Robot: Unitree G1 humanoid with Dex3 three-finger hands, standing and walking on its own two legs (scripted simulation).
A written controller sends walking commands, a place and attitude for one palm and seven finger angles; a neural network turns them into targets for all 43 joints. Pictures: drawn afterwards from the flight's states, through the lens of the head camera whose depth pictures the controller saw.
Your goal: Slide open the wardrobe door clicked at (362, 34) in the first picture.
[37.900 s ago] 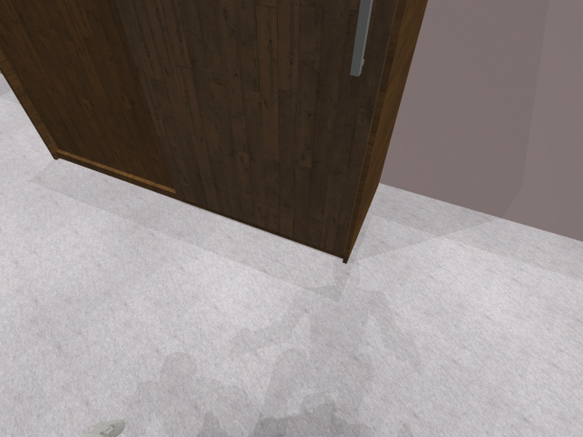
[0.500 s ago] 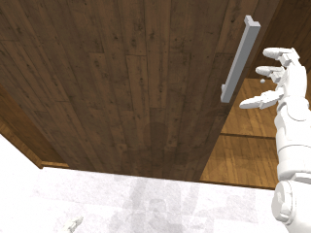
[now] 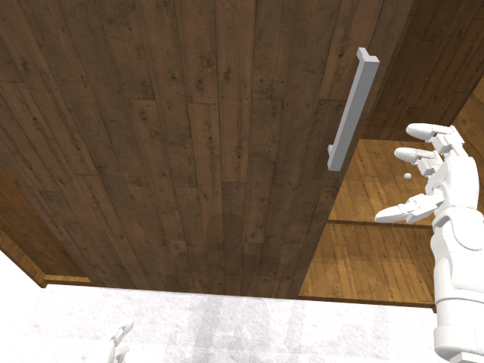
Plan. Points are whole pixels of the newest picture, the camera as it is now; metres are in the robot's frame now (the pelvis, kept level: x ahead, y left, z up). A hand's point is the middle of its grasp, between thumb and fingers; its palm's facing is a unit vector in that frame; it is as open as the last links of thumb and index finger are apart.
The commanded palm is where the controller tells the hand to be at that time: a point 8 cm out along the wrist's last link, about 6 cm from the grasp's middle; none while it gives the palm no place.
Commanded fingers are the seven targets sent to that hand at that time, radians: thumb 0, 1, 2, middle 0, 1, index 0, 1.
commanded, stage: slip the hand off the handle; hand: right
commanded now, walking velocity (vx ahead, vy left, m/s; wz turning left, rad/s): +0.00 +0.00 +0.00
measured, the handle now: (346, 114) +0.50 -0.16 +0.19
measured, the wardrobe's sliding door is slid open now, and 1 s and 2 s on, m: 0.58 0.58 0.58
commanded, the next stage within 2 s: draw the hand back to the body in 0.30 s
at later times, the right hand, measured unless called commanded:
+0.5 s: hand (407, 203) +0.30 -0.20 +0.18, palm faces +0.12 +0.99 -0.04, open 14.7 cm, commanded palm +0.26 -0.25 +0.18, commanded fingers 0.00 0.55 -0.20 0.25 1.15 0.25 1.15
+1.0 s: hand (460, 254) +0.22 -0.23 +0.19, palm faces +0.27 +0.95 -0.15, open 14.3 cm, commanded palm +0.18 -0.26 +0.18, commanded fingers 0.00 0.19 -0.38 0.24 0.94 0.24 0.94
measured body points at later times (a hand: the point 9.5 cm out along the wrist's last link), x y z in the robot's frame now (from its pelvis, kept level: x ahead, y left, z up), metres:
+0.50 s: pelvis -0.01 +0.02 +0.00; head -0.05 +0.04 +0.45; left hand +0.18 +0.23 -0.08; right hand +0.28 -0.26 +0.18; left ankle +0.02 +0.11 -0.74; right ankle -0.01 -0.09 -0.74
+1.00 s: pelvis -0.02 +0.02 +0.00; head -0.07 +0.04 +0.45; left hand +0.20 +0.22 -0.05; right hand +0.20 -0.28 +0.20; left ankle +0.02 +0.11 -0.74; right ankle -0.01 -0.09 -0.74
